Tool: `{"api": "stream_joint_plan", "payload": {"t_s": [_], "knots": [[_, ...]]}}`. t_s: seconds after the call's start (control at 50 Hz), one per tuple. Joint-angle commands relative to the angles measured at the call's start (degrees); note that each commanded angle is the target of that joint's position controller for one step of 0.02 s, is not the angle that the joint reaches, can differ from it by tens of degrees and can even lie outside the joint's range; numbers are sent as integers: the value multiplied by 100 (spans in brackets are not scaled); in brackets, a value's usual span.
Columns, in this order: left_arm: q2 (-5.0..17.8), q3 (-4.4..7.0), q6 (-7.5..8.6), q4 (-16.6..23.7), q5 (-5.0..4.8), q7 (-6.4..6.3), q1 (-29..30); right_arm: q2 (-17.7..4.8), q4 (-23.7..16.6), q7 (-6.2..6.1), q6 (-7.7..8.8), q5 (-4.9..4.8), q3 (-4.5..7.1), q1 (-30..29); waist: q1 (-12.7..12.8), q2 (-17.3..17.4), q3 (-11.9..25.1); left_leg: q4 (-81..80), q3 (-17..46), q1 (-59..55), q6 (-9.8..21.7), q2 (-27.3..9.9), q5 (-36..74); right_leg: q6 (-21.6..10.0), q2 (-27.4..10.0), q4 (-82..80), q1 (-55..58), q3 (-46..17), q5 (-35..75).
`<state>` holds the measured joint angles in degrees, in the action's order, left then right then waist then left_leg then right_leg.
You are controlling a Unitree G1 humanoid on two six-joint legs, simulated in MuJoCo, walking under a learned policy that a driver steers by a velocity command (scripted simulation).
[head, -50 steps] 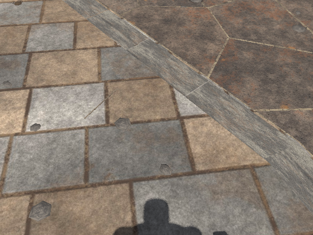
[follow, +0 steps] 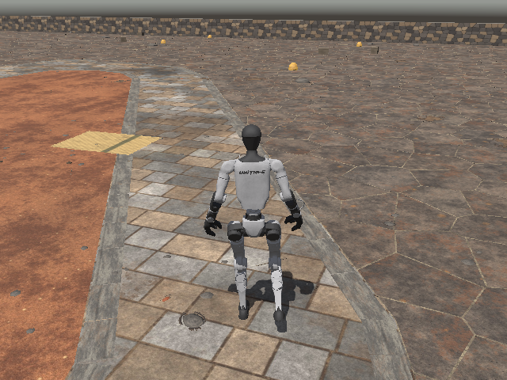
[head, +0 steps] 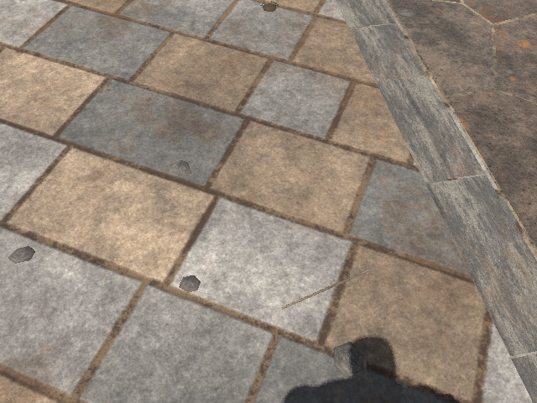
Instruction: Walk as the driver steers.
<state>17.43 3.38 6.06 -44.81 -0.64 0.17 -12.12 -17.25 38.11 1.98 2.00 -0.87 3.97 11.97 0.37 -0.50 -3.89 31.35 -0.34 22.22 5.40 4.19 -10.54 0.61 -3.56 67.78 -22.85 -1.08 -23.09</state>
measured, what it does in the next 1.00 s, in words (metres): walks ahead, turning left: right foot, then left foot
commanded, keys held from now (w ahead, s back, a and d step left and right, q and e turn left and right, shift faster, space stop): w+q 0.76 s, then w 0.24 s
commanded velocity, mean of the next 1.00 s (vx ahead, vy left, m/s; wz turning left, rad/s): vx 0.50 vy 0.00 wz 0.54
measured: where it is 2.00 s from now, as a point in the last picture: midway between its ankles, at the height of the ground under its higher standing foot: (161, 196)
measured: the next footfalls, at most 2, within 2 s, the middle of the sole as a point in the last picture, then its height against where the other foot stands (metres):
right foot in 0.36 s outside the picture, level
left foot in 0.86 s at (179, 349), level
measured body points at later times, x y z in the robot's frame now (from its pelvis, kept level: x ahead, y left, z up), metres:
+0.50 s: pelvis +0.29 -0.03 +0.00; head +0.31 -0.03 +0.45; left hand +0.36 +0.27 -0.09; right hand +0.45 -0.29 -0.11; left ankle +0.18 +0.07 -0.64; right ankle +0.36 -0.13 -0.73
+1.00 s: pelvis +0.52 +0.12 +0.00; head +0.55 +0.15 +0.45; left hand +0.44 +0.41 -0.12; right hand +0.80 -0.02 -0.09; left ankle +0.53 +0.22 -0.73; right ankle +0.51 -0.07 -0.63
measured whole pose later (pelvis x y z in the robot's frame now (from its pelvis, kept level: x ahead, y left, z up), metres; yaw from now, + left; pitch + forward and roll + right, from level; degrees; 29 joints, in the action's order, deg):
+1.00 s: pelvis +0.52 +0.12 +0.00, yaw +32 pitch +1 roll +0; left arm 18.0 2.6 5.1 -47.9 -1.4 0.8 -14.5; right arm -16.3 36.6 1.8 2.3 -0.5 3.2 11.1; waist 1.1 -0.9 -3.6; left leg 30.1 -1.7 21.0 4.4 3.1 -10.4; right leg -0.3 -4.7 67.5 -21.6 0.3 -23.2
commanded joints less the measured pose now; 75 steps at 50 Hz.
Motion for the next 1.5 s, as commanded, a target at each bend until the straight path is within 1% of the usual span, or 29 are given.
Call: {"api": "stream_joint_plan", "payload": {"t_s": [0.02, 0.18, 0.28, 0.34, 0.36, 0.38, 0.4, 0.42, 0.44, 0.5, 0.68, 0.78, 0.82, 0.86, 0.88, 0.9, 0.92, 0.94, 0.98, 1.1, 1.2, 1.3, 1.36, 1.4, 1.42, 1.44, 1.46, 1.48, 1.5], "knots": [[757, 192, 95, 499, 115, -23, 58, -698, -449, -80, 127, 93, 188, 81, 24, 359, 767, -1742, 2338, -1576, 1156, -1499, 863, 20, -356, -388, -1369, -390, 564], [272, 2, 2, 822, 106, 55, 1337, -930, -136, -294, 101, -27, 267, 656, -368, 449, 323, -1784, 1502, -743, 752, -930, 817, 354, 189, -3238, -798, -179, 2795], [538, 88, 106, 962, 27, 162, 1617, -872, 51, -327, 26, -70, 272, 976, -408, 600, 299, -1175, 2227, -1393, 615, -1212, 476, 148, 331, -3961, -535, -405, 2467], [755, 238, 180, 758, 42, 121, 750, -727, 6, -327, -27, -46, 236, 816, 77, 787, 625, -346, 2351, -1429, 366, -1002, 1055, -189, 360, -4327, 707, -237, 2018], [990, 322, 206, 673, 144, 78, -6, -430, -90, -300, -11, 9, 120, 761, 440, 495, 1325, 907, 2019, -927, 163, -693, 817, -521, -300, -4155, 2076, -777, 1914], [1481, 456, 143, 534, 239, 45, -775, -87, -223, -304, 31, -98, 8, 1425, 369, -962, 2279, 2910, 1183, 1002, -319, 114, -942, -1403, -1630, -4367, 4286, -3006, 825], [1183, 399, 91, 449, 81, 101, -868, -397, -234, -315, 59, -141, 15, 1576, 337, -1622, 2285, 3916, 1111, 2025, -413, -76, -2380, -1607, -2093, -4928, 4476, -4479, -510], [752, 279, 53, 527, 34, 78, -583, -854, -195, -310, 35, -150, 140, 1107, 443, -959, 1450, 4322, 1140, 2362, -455, -379, -1904, -1362, -1891, -5083, 3775, -3805, -945], [600, 222, -1, 572, 72, 51, -293, -920, -263, -313, 0, -90, 165, 695, 412, -553, 936, 4327, 897, 2286, -482, -575, -1478, -1166, -1664, -5140, 3055, -2986, -389], [359, 128, -10, 469, 141, 18, 103, -628, -362, -240, -63, -69, 172, 481, 86, -614, 316, 3715, 762, 1725, -482, -989, -863, -1017, -1137, -5575, 1716, -1554, 979], [802, 257, -8, 109, 66, -14, -53, -203, -636, -50, -31, -46, 14, -462, 292, -278, 103, 1462, 268, 1656, -550, -1036, 1085, -1001, -976, -5931, 1867, 427, 2679], [1061, 324, -163, -123, -75, -16, -478, -208, -934, 107, -20, -58, 2, -1127, 433, -263, -102, 542, -111, 1437, -274, -831, 748, -851, -1228, -5673, 2535, 824, 3385], [1233, 364, -226, -178, -143, -29, -520, -377, -953, 106, -32, -4, 94, -893, 155, -421, 152, 385, -354, 786, -32, -474, 117, -785, -1283, -5012, 2761, 965, 5217], [1166, 302, -277, -213, -146, -58, -479, -829, -541, 20, -70, 2, 365, 590, -726, -306, 969, -135, -480, -1450, 323, -57, 471, -549, -1032, -3135, 2160, 1272, 5951], [793, 138, -237, -99, 61, -60, -583, -1285, -333, -100, -128, -7, 504, 1501, -1020, 433, 1611, 4, 860, -3297, 633, -996, 746, -321, -762, -1344, 661, 1313, 3676], [164, -86, -106, 106, 137, 34, -1185, -1733, -386, -101, -68, -27, 490, 1238, -280, 1641, 2339, -740, 4030, -4573, 1652, -2391, -426, -39, 321, 481, -1362, 636, -1088], [789, 51, 16, 42, -94, 90, -570, -1165, -458, -57, 7, -17, 347, 1319, -754, 819, 2505, -1239, 4300, -4461, 1564, -2485, -855, -83, 182, 978, -1821, -285, -1024], [911, 92, 76, 260, -253, 112, -29, -1001, -373, -35, 78, 25, 276, 1081, -746, 722, 1601, -1320, 3368, -3799, 1318, -2276, -371, -156, -26, 917, -2202, -211, -555], [792, 77, 95, 214, -54, 44, 95, -708, -357, -37, 137, 50, 176, 414, -309, 318, 852, -1460, 2196, -2339, 1025, -1833, 834, -150, -431, 108, -1767, -179, 253], [433, 19, -196, 137, 48, 35, 56, -674, -141, -124, 306, 100, 140, 236, 29, 295, 393, -2256, 1091, -1312, 1039, -1567, 1612, 204, -564, -1127, -1489, -153, 1439], [239, -78, -146, 273, -44, 157, 811, -758, 160, -189, 326, 135, 141, 484, -330, 334, 81, -2472, 196, -1380, 641, -1386, 1215, 106, -308, -2808, -1275, 16, 3118], [288, -81, -129, 581, -68, 315, 1329, -833, 512, -212, 245, 72, 197, 782, -506, 266, -126, -2190, -70, -2503, 493, -1812, 1509, -211, -95, -3478, -1699, -40, 2749], [435, -10, -138, 650, -19, 395, 1046, -973, 531, -290, 126, 50, 246, 630, -253, 478, 185, -1371, -292, -2967, 266, -1882, 3642, -496, 237, -3523, -1215, 322, 1863], [859, 242, -182, 391, -10, 338, -206, -1009, 459, -383, 12, 66, 233, 488, 435, 466, 993, 492, -680, -2637, -45, -1563, 5057, -789, 727, -3680, 550, 624, 1794], [1324, 398, -228, 276, -25, 253, -1088, -833, 328, -443, 32, 167, 137, 655, 728, -173, 1654, 2262, -759, -1305, -283, -1315, 3476, -1171, -66, -3639, 2314, -679, 2081], [1679, 457, -206, 289, -100, 262, -1149, -77, 169, -302, 187, 276, -104, 1372, 143, -1566, 2271, 4209, -251, 1256, -682, -24, -1815, -2316, -1387, -4219, 4301, -3884, 809], [1134, 318, -194, 342, -112, 252, -1296, -555, 203, -203, 389, 98, -42, 815, 606, -939, 2544, 4741, 739, 1923, -571, -127, -2178, -2226, -1427, -4894, 4630, -4541, 111], [959, 268, -182, 379, -59, 215, -1054, -777, -3, -140, 519, -105, 11, 265, 659, -690, 1740, 4666, 741, 2320, -457, -405, -1694, -1977, -1299, -5025, 4074, -3751, 322], [919, 257, -177, 463, -40, 188, -729, -727, -82, -160, 597, -62, -21, -19, 506, -111, 1258, 4254, 666, 2224, -407, -644, -1264, -1836, -1097, -5064, 3279, -3195, 821]]}}
Keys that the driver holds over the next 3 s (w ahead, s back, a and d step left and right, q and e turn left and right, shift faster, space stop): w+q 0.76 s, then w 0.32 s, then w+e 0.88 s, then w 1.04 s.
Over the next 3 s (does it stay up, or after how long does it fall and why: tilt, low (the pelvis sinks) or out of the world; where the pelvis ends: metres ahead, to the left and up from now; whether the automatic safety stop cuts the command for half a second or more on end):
stays up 1.61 0.38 0.00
